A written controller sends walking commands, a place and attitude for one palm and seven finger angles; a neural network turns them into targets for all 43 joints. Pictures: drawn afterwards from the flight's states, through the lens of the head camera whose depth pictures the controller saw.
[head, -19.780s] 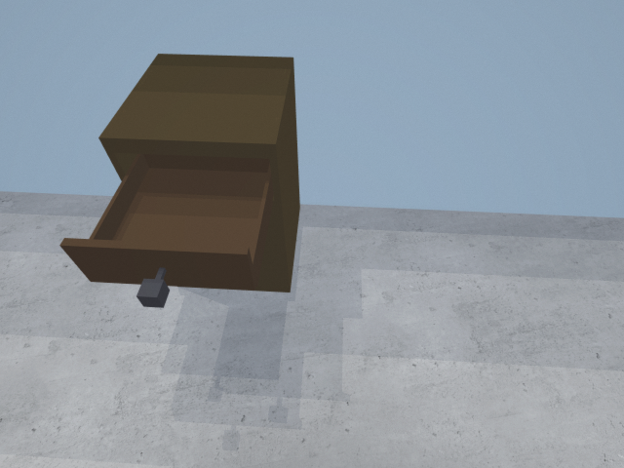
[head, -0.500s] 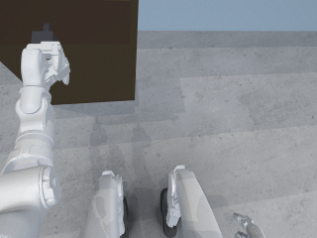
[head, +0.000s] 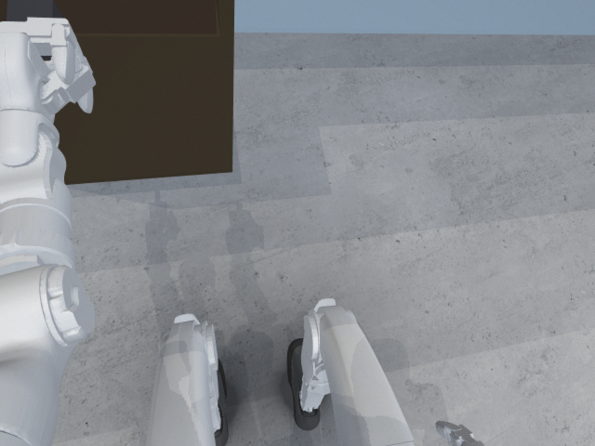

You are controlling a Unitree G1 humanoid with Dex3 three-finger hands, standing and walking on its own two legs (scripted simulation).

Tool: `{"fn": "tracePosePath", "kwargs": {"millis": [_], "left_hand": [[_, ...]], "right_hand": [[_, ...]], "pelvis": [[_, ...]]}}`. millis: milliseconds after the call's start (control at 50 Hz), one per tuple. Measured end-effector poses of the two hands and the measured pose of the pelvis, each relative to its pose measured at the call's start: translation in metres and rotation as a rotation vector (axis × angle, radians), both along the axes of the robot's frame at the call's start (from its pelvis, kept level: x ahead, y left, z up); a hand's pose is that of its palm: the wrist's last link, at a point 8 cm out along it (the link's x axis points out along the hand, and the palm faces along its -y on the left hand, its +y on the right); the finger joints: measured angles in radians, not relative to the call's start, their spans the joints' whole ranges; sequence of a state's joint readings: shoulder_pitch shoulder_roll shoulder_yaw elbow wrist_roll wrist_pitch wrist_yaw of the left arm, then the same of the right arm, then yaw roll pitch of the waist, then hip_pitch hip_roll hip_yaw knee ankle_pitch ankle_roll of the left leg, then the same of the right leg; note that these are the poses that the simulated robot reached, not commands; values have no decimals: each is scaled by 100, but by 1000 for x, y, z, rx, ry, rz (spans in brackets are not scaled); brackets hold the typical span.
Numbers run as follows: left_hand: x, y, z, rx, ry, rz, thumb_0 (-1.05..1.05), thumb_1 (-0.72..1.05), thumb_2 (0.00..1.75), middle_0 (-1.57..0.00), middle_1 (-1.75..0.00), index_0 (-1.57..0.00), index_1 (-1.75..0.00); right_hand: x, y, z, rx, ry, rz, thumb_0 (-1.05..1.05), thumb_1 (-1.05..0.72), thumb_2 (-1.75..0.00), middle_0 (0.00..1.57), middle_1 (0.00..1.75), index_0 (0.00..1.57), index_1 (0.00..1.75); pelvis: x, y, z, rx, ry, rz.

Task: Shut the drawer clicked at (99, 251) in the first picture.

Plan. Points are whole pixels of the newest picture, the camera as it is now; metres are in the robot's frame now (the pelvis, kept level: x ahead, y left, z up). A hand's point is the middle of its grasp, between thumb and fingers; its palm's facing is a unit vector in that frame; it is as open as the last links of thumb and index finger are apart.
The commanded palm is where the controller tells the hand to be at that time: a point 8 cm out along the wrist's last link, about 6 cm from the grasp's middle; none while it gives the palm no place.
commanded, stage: push the drawer shut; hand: left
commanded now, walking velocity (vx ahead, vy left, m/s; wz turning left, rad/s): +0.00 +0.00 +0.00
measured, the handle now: (40, 14) +0.62 +0.26 +0.02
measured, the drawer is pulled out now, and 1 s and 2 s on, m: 0.00 0.00 0.00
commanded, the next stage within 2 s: pull the fist back off the drawer in 0.08 s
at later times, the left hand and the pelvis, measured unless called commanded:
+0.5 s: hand (86, 73) +0.55 +0.21 +0.02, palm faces +0.08 -1.00 -0.06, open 3.5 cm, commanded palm +0.54 +0.22 +0.03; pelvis -0.03 +0.00 -0.01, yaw -1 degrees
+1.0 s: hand (74, 98) +0.52 +0.22 +0.02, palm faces +0.09 -0.99 -0.05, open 3.2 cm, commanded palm +0.49 +0.23 +0.04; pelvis +0.03 +0.01 +0.03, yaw +1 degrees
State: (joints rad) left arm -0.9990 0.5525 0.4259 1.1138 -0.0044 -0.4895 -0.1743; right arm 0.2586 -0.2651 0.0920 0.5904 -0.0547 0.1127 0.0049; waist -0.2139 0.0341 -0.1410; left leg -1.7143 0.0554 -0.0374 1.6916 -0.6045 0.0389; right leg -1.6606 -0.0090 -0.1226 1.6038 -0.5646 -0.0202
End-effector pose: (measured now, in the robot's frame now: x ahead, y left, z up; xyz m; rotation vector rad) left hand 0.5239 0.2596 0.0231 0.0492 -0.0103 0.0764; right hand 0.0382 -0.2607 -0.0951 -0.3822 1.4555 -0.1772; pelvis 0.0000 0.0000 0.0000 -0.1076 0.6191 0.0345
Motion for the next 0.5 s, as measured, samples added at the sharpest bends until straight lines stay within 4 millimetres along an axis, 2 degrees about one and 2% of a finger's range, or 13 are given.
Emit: {"fn": "tracePosePath", "kwargs": {"millis": [320, 500], "left_hand": [[0, 0, 0, 3, 2, 10, 1, 86, 88, -151, -160, -156, -160], [-1, 0, 1, 11, 18, 2, 1, 86, 87, -147, -160, -153, -160]], "right_hand": [[-23, -8, -3, -46, -45, 14, 0, -90, -90, 21, 30, 20, 30], [-45, 2, -1, -21, -17, -24, 0, -90, -90, 21, 30, 20, 30]], "pelvis": [[-24, -6, -16, -14, -14, 7], [-28, 0, -13, -16, -16, -7]]}}
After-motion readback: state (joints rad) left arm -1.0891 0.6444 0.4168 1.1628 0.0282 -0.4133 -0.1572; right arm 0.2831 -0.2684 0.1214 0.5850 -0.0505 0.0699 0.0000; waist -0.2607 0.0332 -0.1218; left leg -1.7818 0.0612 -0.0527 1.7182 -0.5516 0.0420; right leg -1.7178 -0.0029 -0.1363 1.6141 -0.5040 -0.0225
